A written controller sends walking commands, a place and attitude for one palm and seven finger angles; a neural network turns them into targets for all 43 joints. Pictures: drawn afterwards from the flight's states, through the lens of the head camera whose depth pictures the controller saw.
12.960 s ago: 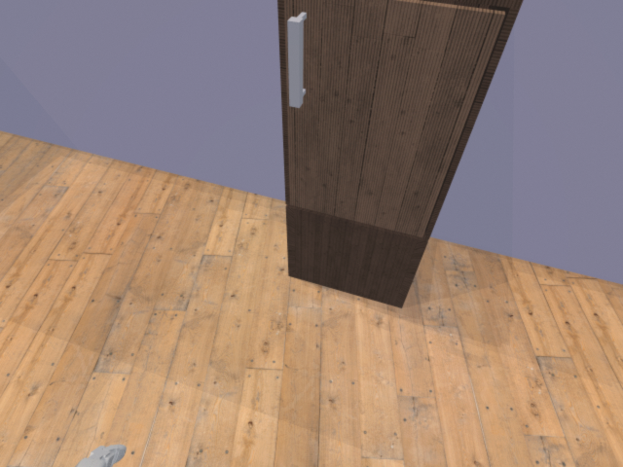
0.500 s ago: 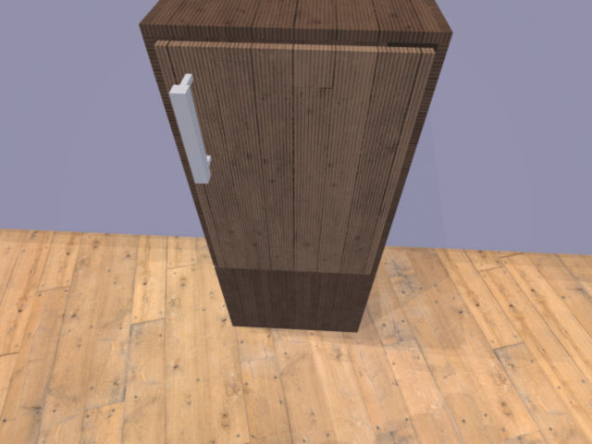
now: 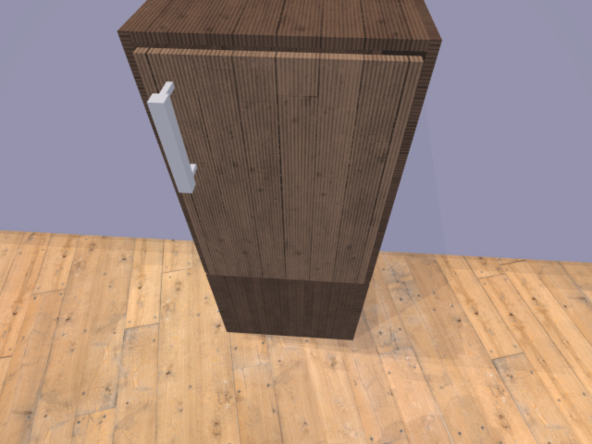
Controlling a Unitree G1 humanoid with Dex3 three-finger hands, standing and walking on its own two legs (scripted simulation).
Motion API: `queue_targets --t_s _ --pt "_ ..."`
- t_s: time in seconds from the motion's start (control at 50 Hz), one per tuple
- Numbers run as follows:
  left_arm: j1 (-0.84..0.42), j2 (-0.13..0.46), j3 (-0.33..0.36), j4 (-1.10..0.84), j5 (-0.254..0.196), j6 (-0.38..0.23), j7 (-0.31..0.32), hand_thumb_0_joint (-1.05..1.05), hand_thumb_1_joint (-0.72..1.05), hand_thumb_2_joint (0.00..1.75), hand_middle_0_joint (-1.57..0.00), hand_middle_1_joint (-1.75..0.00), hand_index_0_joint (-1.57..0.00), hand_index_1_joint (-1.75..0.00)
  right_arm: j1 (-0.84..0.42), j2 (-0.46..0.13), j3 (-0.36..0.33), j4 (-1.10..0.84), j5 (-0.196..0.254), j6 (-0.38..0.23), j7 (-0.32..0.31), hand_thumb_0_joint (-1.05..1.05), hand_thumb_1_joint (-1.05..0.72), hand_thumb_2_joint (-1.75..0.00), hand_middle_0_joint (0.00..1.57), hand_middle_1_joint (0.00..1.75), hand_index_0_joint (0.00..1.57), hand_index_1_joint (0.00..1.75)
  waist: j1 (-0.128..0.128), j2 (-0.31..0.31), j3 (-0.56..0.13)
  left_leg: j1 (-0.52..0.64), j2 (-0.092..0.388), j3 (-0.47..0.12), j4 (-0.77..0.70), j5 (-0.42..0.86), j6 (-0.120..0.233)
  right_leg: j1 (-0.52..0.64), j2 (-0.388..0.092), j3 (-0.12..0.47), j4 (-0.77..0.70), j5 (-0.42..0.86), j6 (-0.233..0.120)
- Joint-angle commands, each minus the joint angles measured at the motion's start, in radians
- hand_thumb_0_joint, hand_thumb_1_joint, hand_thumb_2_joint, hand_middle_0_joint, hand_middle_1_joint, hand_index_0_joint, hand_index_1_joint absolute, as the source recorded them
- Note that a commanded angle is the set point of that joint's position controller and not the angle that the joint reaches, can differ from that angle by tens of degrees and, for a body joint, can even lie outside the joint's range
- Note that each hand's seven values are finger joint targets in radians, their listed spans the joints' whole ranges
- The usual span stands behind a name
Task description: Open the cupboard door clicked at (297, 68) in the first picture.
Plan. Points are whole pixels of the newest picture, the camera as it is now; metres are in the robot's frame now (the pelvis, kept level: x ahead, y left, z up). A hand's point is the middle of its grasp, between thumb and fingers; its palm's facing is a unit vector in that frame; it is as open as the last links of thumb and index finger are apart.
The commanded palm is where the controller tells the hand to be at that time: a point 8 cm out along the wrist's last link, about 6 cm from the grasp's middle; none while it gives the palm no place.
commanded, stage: come to a stop and stand still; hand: left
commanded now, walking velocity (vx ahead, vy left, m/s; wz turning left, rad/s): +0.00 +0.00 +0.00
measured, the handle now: (178, 140) +0.54 +0.23 +0.11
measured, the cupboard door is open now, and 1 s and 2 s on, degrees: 0 0 0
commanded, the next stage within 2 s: look again from close up in 0.26 s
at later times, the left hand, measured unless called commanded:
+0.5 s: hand out of the picture +0.02 +0.18 -0.17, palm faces +0.02 -0.97 -0.24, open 7.4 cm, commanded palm none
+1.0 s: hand out of the picture +0.00 +0.18 -0.17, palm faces +0.02 -0.97 -0.23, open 7.4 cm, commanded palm none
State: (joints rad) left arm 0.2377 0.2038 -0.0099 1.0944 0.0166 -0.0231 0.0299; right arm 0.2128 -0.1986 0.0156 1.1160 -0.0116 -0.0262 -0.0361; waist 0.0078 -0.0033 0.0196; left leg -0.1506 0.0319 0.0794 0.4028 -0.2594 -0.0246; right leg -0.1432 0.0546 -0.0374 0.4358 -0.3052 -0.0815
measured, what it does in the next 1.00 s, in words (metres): stands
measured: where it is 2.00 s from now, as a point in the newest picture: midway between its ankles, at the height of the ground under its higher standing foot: outside the picture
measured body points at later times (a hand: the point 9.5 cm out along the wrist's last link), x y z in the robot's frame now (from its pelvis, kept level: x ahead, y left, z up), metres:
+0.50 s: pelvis +0.00 -0.01 +0.00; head +0.01 -0.02 +0.45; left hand +0.02 +0.23 -0.15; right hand +0.03 -0.25 -0.16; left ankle -0.03 +0.13 -0.74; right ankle -0.05 -0.06 -0.74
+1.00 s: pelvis +0.00 +0.00 +0.00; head +0.01 +0.00 +0.45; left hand +0.00 +0.24 -0.15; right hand +0.01 -0.23 -0.16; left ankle -0.03 +0.13 -0.74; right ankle -0.05 -0.06 -0.74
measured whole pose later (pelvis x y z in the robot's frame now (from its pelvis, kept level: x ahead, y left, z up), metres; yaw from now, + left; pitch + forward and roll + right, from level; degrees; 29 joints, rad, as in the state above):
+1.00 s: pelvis +0.00 +0.00 +0.00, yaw +0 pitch +0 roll +1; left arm 0.27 0.20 -0.01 1.11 0.01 -0.02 0.03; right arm 0.25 -0.17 0.02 1.15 -0.01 -0.03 -0.04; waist 0.01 -0.02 0.01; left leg -0.14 0.04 0.07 0.38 -0.24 -0.03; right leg -0.12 0.07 -0.05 0.39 -0.28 -0.09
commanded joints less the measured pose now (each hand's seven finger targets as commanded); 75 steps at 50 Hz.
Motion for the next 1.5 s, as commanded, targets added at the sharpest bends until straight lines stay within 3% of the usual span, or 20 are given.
queue_targets --t_s 0.0,0.22,0.4,0.48,0.76,0.88,0.92,1.48 --pt "0.042 0.145 0.029 -0.037 -0.007 -0.018 0.006 0.0 0.9 0.9 -0.2 -0.3 -0.2 -0.3 0.038 -0.12 -0.025 -0.032 -0.001 -0.01 -0.004 0.0 -0.9 -0.9 0.2 0.3 0.2 0.3 -0.004 -0.017 -0.039 0.028 0.086 -0.07 -0.016 0.239 0.042 0.023 -0.178 0.15 -0.064 0.498 0.028" --pt "0.051 0.149 0.035 -0.037 -0.007 -0.014 0.008 0.0 0.9 0.9 -0.2 -0.3 -0.2 -0.3 0.049 -0.109 -0.022 -0.025 0.0 -0.005 -0.009 0.0 -0.9 -0.9 0.2 0.3 0.2 0.3 -0.002 -0.019 -0.017 0.013 0.084 -0.055 -0.015 0.215 0.035 0.046 -0.179 0.143 -0.084 0.537 0.048" --pt "0.055 0.137 0.031 -0.032 -0.009 -0.013 0.005 0.0 0.9 0.9 -0.2 -0.3 -0.2 -0.3 0.055 -0.111 -0.019 -0.019 -0.002 -0.004 -0.009 0.0 -0.9 -0.9 0.2 0.3 0.2 0.3 0.0 0.0 0.001 0.018 0.088 -0.065 -0.033 0.193 0.034 0.016 -0.172 0.146 -0.107 0.434 0.044" --pt "0.058 0.139 0.032 -0.032 -0.009 -0.014 0.007 0.0 0.9 0.9 -0.2 -0.3 -0.2 -0.3 0.058 -0.11 -0.02 -0.019 0.0 -0.005 -0.01 0.0 -0.9 -0.9 0.2 0.3 0.2 0.3 0.002 -0.019 -0.006 0.013 0.085 -0.062 -0.028 0.189 0.035 0.031 -0.175 0.146 -0.111 0.457 0.053" --pt "0.068 0.119 0.027 -0.021 -0.01 -0.014 0.004 0.0 0.9 0.9 -0.2 -0.3 -0.2 -0.3 0.076 -0.098 -0.02 -0.005 -0.002 -0.007 -0.009 0.0 -0.9 -0.9 0.2 0.3 0.2 0.3 0.0 0.0 0.012 0.017 0.091 -0.079 -0.047 0.191 0.039 -0.004 -0.165 0.142 -0.112 0.364 0.037" --pt "0.073 0.118 0.027 -0.019 -0.01 -0.017 0.004 0.0 0.9 0.9 -0.2 -0.3 -0.2 -0.3 0.08 -0.098 -0.019 -0.002 -0.001 -0.011 -0.009 0.0 -0.9 -0.9 0.2 0.3 0.2 0.3 0.001 -0.005 -0.01 0.023 0.095 -0.079 -0.047 0.22 0.042 0.014 -0.168 0.134 -0.103 0.392 0.035" --pt "0.077 0.114 0.027 -0.018 -0.008 -0.016 0.005 0.0 0.9 0.9 -0.2 -0.3 -0.2 -0.3 0.08 -0.086 -0.02 0.001 0.0 -0.01 -0.01 0.0 -0.9 -0.9 0.2 0.3 0.2 0.3 0.003 -0.003 0.011 0.013 0.092 -0.077 -0.048 0.212 0.042 0.01 -0.169 0.134 -0.105 0.395 0.038" --pt "0.079 0.101 0.023 -0.008 -0.008 -0.017 0.003 0.0 0.9 0.9 -0.2 -0.3 -0.2 -0.3 0.077 -0.086 -0.021 0.007 -0.002 -0.01 -0.007 0.0 -0.9 -0.9 0.2 0.3 0.2 0.3 0.003 0.005 0.024 0.016 0.094 -0.097 -0.069 0.189 0.044 -0.022 -0.164 0.134 -0.12 0.289 0.025"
